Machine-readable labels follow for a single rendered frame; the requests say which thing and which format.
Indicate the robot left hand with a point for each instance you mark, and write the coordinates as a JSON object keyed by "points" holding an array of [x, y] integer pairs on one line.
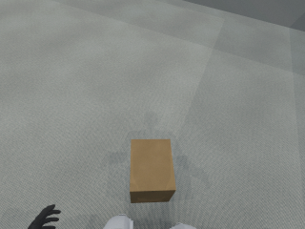
{"points": [[42, 219]]}

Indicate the carton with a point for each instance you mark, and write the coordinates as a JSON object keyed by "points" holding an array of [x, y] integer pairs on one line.
{"points": [[151, 172]]}

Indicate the left robot thigh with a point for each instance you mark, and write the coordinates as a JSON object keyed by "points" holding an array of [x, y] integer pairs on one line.
{"points": [[119, 222]]}

